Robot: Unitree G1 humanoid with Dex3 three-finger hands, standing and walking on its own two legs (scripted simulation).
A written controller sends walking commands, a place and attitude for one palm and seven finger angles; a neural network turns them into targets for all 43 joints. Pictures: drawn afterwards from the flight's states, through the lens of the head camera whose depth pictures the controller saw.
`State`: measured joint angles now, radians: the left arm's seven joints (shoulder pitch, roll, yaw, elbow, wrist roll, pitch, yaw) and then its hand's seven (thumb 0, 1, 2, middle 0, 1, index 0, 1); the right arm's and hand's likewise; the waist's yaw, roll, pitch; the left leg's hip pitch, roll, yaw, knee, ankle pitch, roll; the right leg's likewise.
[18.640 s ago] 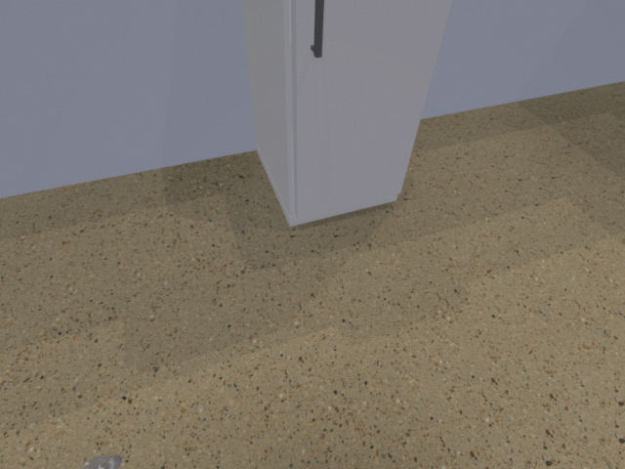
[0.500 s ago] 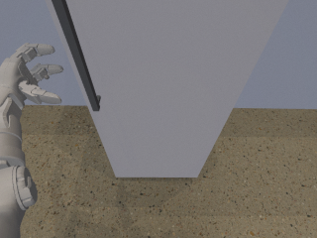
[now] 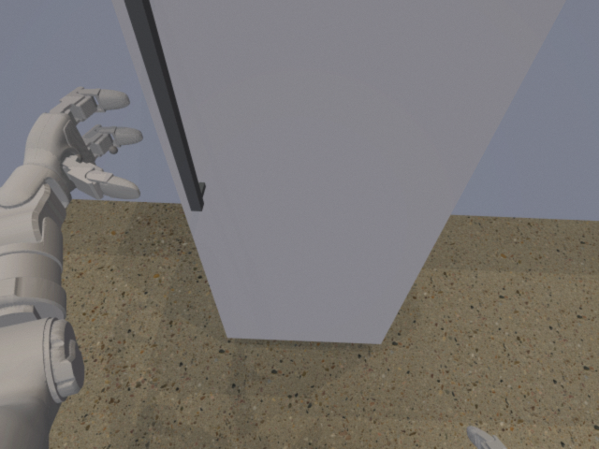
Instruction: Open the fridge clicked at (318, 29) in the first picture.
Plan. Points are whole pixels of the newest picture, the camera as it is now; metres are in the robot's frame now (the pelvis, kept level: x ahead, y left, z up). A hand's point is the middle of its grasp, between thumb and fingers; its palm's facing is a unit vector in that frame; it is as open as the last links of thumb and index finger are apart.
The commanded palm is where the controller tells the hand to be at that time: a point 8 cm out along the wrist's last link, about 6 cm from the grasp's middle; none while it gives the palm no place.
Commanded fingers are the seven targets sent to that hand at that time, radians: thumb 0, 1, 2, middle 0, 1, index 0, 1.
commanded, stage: feel for the door with the fingertips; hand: left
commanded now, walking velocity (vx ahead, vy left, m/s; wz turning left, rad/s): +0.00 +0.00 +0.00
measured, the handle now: (177, 118) +0.50 +0.18 +0.18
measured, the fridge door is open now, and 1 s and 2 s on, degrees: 0 0 0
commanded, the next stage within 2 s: slide the fingers in behind the handle in 0.80 s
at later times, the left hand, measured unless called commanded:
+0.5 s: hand (137, 146) +0.43 +0.22 +0.18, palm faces +0.02 -1.00 +0.00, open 14.0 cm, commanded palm +0.41 +0.27 +0.18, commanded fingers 0.00 -0.50 0.30 -0.30 -1.20 -0.30 -1.20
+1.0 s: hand (148, 136) +0.45 +0.21 +0.18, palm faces +0.00 -1.00 -0.01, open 13.5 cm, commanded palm +0.44 +0.26 +0.18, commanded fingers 0.00 -0.50 0.30 -0.30 -1.20 -0.30 -1.20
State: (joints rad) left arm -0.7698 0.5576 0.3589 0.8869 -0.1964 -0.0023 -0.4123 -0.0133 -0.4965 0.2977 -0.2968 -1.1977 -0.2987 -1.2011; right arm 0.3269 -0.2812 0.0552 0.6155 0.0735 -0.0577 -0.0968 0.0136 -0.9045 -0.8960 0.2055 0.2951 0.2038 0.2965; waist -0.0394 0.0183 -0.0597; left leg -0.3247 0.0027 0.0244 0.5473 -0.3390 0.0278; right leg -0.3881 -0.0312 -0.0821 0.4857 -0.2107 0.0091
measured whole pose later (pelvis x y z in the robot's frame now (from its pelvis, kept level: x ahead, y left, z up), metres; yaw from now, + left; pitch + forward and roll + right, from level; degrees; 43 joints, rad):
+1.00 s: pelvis -0.02 -0.01 +0.00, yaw +0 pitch +8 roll -1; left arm -0.96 0.57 0.34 1.13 -0.15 -0.10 -0.35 -0.01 -0.50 0.30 -0.36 -1.25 -0.37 -1.26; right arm 0.39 -0.29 0.05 0.69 0.06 -0.08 -0.10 0.01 -0.91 -0.90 0.20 0.29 0.20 0.30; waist -0.09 0.02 -0.05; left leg -0.40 0.01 0.02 0.58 -0.32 0.02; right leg -0.47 -0.03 -0.08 0.52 -0.20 0.00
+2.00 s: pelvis +0.00 -0.01 +0.00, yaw -1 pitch +5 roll -1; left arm -0.75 0.42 0.31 0.81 -0.18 0.03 -0.25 -0.01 -0.50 0.30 -0.30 -1.20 -0.30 -1.20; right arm 0.33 -0.27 0.05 0.64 0.07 -0.05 -0.09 0.01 -0.91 -0.90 0.20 0.29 0.20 0.30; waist -0.05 0.03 -0.05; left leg -0.28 0.01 0.04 0.52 -0.33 0.02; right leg -0.37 -0.02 -0.07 0.49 -0.21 0.00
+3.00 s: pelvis -0.01 -0.01 +0.00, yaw -1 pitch +5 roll -1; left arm -0.80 0.41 0.30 0.87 -0.16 -0.02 -0.23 -0.01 -0.38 0.35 -0.31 -1.21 -0.31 -1.22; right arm 0.33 -0.27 0.05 0.65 0.07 -0.07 -0.09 0.01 -0.91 -0.90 0.20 0.29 0.20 0.30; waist -0.05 0.02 -0.05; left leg -0.29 0.01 0.04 0.52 -0.32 0.02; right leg -0.38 -0.02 -0.06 0.49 -0.19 0.00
